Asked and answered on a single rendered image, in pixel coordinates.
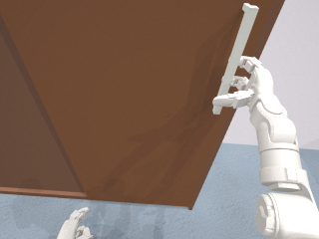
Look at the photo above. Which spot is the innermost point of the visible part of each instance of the robot right forearm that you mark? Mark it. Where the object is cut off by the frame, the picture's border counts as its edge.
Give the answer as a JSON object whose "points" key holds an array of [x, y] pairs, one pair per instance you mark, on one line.
{"points": [[281, 168]]}

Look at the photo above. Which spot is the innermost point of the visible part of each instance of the right robot hand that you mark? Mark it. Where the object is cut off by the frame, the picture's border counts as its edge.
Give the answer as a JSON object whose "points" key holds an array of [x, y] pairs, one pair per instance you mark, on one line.
{"points": [[260, 82]]}

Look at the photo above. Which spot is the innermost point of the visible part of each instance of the left robot hand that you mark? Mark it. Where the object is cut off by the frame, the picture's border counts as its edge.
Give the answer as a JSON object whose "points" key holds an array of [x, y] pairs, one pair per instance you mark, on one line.
{"points": [[70, 229]]}

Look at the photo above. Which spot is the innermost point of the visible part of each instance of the robot right upper arm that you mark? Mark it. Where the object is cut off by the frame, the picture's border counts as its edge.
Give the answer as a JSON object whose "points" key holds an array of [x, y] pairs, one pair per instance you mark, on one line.
{"points": [[286, 216]]}

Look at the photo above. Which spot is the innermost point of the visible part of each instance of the handle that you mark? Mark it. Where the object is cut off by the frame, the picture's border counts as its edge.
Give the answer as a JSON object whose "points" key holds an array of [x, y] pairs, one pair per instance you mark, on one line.
{"points": [[250, 13]]}

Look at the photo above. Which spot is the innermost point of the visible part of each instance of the wardrobe door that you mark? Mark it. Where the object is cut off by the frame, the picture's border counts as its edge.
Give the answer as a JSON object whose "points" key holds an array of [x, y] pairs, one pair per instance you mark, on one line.
{"points": [[32, 155], [129, 84]]}

